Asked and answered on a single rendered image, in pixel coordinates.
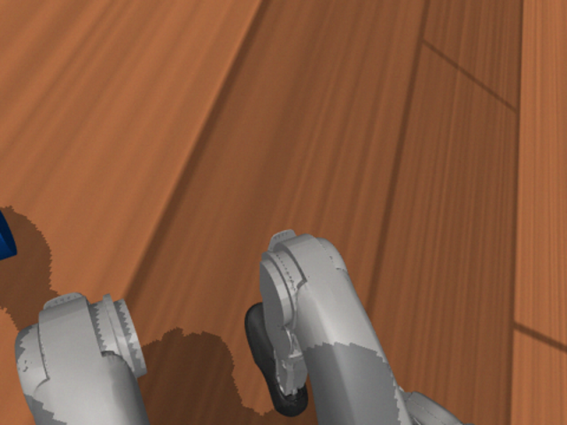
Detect right robot hand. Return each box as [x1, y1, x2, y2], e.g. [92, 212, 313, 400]
[399, 386, 464, 425]

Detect right robot foot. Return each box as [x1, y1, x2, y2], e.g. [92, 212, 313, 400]
[245, 302, 308, 417]

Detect can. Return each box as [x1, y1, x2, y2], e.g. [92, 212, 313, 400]
[0, 211, 17, 260]

